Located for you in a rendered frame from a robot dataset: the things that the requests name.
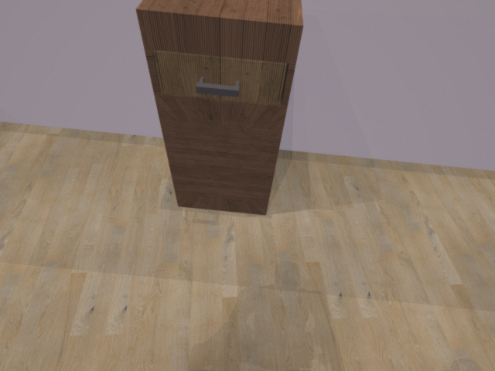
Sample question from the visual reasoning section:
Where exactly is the cabinet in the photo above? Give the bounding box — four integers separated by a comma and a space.
136, 0, 303, 215

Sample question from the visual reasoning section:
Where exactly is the handle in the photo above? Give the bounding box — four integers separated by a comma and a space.
196, 77, 240, 97

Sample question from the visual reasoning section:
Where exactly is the drawer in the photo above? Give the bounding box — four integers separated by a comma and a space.
153, 50, 287, 105

